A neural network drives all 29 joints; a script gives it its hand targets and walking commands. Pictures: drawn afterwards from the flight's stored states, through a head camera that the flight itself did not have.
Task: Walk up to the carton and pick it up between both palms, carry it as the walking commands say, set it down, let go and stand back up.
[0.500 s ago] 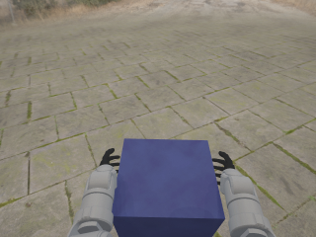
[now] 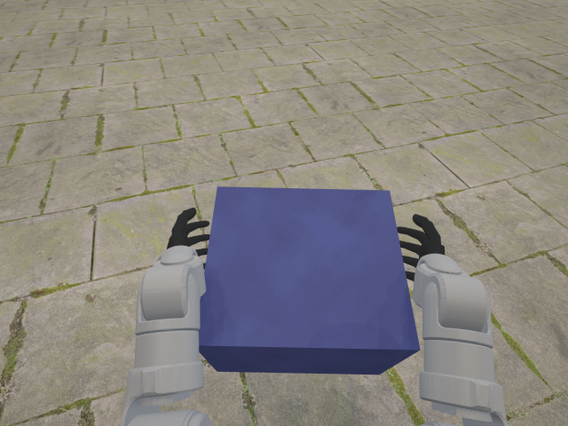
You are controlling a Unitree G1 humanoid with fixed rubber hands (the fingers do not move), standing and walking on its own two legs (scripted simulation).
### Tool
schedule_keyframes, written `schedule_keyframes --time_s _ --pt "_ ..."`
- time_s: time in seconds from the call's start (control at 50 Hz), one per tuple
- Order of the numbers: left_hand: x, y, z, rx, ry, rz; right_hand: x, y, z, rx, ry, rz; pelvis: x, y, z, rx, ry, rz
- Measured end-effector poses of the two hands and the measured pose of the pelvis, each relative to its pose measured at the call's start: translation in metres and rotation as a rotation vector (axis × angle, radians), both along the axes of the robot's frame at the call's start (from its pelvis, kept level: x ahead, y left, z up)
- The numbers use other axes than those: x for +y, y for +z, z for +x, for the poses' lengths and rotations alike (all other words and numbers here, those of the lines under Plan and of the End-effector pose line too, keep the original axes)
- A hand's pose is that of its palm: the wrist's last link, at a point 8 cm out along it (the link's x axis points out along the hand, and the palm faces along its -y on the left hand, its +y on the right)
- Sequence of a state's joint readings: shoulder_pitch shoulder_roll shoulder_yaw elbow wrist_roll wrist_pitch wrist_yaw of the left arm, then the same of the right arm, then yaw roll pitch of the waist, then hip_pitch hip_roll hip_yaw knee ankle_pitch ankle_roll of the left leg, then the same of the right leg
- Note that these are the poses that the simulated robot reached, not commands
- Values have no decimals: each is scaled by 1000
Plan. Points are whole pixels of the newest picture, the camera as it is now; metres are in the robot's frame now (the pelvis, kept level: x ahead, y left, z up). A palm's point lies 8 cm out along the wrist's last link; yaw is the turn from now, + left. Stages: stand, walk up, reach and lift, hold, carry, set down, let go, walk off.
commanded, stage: carry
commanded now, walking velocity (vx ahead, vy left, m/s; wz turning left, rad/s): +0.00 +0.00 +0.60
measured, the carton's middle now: (300, 283) +0.33 +0.02 +0.02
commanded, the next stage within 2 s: none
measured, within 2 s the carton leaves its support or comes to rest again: neither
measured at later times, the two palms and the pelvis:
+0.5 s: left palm (129, 283) +0.27 +0.25 +0.08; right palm (370, 263) +0.33 -0.08 +0.08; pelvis -0.04 +0.02 -0.01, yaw +9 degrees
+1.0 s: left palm (9, 372) +0.15 +0.34 +0.08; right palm (289, 287) +0.29 +0.04 +0.07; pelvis -0.09 +0.04 -0.02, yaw +22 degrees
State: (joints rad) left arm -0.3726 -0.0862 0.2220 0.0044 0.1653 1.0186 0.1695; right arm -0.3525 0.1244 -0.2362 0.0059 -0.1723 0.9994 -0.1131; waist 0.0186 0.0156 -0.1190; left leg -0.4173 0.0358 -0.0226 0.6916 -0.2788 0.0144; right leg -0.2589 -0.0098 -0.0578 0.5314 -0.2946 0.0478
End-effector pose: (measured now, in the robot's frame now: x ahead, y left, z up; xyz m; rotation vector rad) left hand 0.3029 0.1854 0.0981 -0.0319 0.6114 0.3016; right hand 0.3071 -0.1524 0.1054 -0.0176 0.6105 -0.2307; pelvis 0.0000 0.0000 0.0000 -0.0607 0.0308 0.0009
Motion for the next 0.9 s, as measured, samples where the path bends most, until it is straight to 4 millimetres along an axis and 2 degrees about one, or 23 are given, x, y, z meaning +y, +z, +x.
schedule_keyframes --time_s 0.06,0.16,0.28,0.44,0.5,0.58,0.64,0.7,0.8,0.9 --pt "10 2 -2 22 23 -5 10 3 6 23 28 -21 4 -2 0 11 48 -13" --pt "40 -11 -8 70 77 -20 43 1 18 67 62 -45 20 -10 1 23 98 -21" --pt "65 -20 -19 122 152 -24 70 -11 26 118 87 -43 29 -5 -9 64 114 -13" --pt "68 -13 -29 76 192 9 74 -21 23 79 92 -7 25 -9 -27 106 141 19" --pt "65 -16 -34 69 201 27 71 -28 22 71 92 0 20 -15 -36 131 157 34" --pt "66 -20 -46 99 232 2 73 -37 14 108 103 -13 22 -11 -41 137 227 24" --pt "81 -22 -55 95 262 -5 90 -36 14 107 134 -5 27 -11 -44 143 269 16" --pt "104 -24 -65 71 304 -15 116 -35 17 85 175 -6 38 -17 -46 132 309 8" --pt "142 -26 -98 58 412 -46 163 -31 9 83 263 25 48 -15 -55 83 332 20" --pt "158 -19 -128 25 467 -47 186 -29 -2 64 319 38 48 -14 -69 84 356 19"
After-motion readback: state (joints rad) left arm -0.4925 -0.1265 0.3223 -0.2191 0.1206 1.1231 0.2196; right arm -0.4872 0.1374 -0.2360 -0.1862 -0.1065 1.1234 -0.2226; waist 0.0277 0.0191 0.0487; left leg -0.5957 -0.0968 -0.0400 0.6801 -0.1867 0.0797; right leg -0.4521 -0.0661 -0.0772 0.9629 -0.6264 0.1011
